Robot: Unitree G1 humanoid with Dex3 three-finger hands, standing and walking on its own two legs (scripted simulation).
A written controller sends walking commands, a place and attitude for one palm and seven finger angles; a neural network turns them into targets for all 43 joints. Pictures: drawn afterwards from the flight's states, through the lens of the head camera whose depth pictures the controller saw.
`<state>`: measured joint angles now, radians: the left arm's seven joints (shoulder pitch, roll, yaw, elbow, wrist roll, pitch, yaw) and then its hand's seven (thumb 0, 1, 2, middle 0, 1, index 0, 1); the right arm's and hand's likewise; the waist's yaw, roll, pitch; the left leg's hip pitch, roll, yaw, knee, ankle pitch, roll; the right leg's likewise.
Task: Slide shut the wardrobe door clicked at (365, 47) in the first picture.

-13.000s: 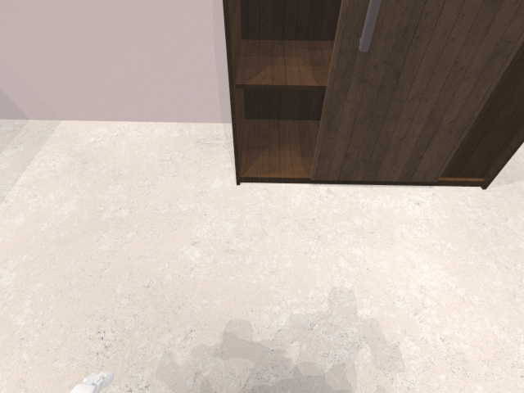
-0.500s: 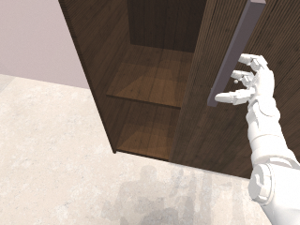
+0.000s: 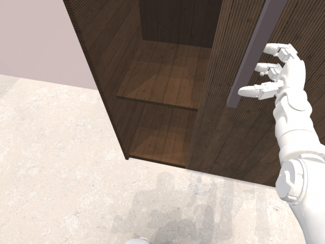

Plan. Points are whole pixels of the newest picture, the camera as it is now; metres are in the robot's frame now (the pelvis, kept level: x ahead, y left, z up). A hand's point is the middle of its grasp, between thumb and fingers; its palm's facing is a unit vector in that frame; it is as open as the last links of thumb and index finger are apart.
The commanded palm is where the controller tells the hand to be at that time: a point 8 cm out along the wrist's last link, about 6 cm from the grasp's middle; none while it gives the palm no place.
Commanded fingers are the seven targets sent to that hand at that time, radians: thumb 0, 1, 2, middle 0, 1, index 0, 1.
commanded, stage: slide the fingers in behind the handle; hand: right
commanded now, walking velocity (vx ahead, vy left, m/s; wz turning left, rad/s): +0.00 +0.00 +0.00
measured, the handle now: (249, 54) +0.55 -0.10 +0.17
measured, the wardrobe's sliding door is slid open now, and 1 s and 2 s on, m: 0.37 0.37 0.37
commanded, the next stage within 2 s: grip the handle and tug to test in 1.80 s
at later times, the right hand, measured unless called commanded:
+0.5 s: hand (255, 80) +0.50 -0.12 +0.14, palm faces +0.03 +1.00 +0.00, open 13.9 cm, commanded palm +0.47 -0.16 +0.14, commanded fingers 0.00 0.50 -0.30 0.30 1.20 0.30 1.20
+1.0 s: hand (244, 79) +0.49 -0.09 +0.14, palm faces +0.03 +1.00 -0.01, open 13.9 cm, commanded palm +0.47 -0.14 +0.14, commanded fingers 0.00 0.50 -0.30 0.30 1.20 0.30 1.20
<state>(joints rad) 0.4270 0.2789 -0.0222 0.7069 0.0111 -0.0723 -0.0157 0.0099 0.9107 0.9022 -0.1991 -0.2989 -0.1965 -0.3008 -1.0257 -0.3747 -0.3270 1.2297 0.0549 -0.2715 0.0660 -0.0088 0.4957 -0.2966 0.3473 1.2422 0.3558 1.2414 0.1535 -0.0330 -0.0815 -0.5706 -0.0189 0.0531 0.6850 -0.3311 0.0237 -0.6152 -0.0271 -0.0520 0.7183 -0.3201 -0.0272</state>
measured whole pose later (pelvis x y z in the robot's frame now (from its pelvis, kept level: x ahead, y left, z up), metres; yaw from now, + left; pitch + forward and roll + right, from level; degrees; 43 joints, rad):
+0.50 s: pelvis +0.01 -0.01 +0.00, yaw +1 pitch +11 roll +1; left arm 0.43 0.26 -0.01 0.70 0.01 -0.07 -0.03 0.01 0.91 0.90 -0.20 -0.30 -0.20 -0.30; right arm -0.90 -0.29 -0.29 1.09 0.07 -0.26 0.02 -0.01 0.50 -0.30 0.30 1.20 0.31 1.21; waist 0.14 -0.04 -0.09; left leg -0.54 -0.02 0.03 0.68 -0.34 0.02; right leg -0.58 -0.03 -0.07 0.72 -0.34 -0.03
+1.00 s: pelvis +0.01 +0.01 +0.00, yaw +0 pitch +10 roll +0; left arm 0.39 0.26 -0.01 0.70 0.00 -0.07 -0.02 0.01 0.91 0.90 -0.20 -0.30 -0.20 -0.30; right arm -0.89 -0.23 -0.24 1.06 0.08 -0.26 -0.02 -0.01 0.50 -0.30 0.30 1.20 0.30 1.20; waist 0.11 -0.04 -0.08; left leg -0.49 -0.02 0.04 0.66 -0.34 0.03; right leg -0.53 -0.03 -0.06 0.68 -0.32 -0.02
